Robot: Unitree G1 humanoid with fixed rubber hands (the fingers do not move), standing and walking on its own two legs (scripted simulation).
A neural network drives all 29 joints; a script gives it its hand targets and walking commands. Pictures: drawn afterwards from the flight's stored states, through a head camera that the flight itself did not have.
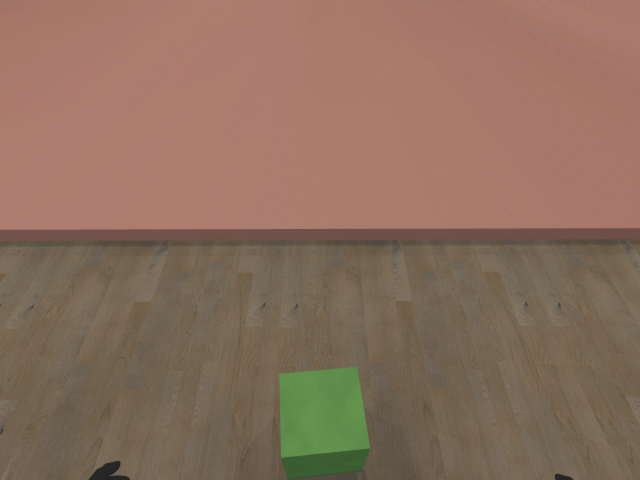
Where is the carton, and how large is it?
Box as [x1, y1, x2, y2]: [279, 367, 369, 479]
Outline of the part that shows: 356,367 279,374 281,458 288,479 361,471 369,449 369,444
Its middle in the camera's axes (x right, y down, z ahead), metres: +0.00 +0.51 +1.06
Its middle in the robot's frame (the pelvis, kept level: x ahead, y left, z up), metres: +0.39 +0.02 -0.66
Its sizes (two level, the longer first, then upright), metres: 0.210 0.200 0.250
